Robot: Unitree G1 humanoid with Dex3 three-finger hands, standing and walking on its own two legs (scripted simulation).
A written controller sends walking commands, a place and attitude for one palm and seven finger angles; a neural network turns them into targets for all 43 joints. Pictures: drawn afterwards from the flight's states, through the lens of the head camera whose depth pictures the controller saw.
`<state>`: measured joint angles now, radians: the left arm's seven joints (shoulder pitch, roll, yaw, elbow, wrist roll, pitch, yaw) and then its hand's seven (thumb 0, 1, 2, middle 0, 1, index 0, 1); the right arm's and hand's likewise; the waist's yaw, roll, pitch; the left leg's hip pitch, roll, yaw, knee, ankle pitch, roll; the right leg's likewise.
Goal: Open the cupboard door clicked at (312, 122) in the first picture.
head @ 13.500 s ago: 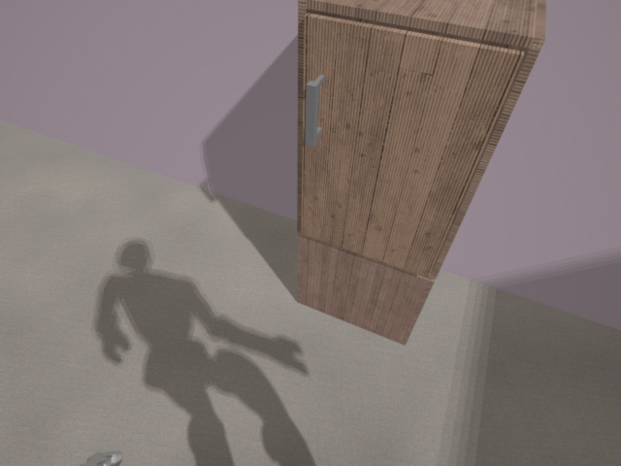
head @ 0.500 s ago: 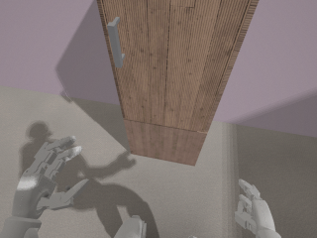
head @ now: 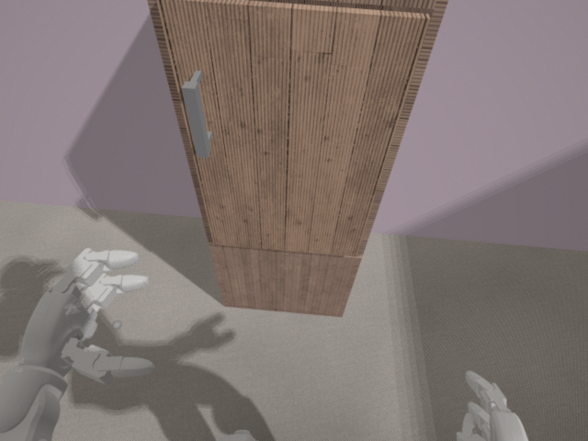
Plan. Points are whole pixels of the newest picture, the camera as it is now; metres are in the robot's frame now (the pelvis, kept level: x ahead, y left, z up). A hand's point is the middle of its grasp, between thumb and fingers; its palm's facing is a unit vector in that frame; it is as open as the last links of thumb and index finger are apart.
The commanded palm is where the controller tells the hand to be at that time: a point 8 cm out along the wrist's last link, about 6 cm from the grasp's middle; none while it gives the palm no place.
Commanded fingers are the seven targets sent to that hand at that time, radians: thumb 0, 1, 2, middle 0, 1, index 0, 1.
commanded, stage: raise the hand with hooked fingers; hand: left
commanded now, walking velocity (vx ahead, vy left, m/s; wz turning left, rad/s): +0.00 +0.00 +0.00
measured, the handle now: (200, 115) +0.59 +0.20 +0.11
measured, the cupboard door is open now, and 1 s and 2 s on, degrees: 0 0 0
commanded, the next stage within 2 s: move the hooked fingers beside the handle in 0.94 s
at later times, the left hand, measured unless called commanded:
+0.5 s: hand (35, 254) +0.28 +0.31 +0.14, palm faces +0.03 -1.00 -0.04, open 14.0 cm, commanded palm +0.25 +0.35 +0.13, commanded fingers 0.00 -0.50 0.30 -0.30 -1.20 -0.30 -1.20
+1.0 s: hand (71, 263) +0.28 +0.27 +0.13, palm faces +0.00 -1.00 -0.04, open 14.0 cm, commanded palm +0.25 +0.32 +0.13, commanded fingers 0.00 -0.50 0.30 -0.30 -1.20 -0.30 -1.20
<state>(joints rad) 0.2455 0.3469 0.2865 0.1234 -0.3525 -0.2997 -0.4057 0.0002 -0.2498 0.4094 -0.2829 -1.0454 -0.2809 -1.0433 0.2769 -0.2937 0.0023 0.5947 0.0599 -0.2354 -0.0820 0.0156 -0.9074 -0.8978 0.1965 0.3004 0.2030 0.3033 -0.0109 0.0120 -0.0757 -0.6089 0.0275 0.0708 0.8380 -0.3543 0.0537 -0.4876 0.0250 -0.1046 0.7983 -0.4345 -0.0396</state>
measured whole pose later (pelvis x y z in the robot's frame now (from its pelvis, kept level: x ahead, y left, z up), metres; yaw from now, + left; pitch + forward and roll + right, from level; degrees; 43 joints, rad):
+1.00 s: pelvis +0.00 +0.00 +0.02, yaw +1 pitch +3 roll -2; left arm -0.08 0.46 0.41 0.39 -0.36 -0.11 -0.53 -0.01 -0.50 0.30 -0.30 -1.20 -0.30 -1.20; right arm 0.28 -0.29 0.06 0.58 0.07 -0.20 -0.09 0.01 -0.90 -0.90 0.20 0.30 0.21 0.30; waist 0.01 0.03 -0.04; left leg -0.44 0.01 0.06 0.66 -0.27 0.05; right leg -0.32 0.03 -0.11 0.62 -0.35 -0.04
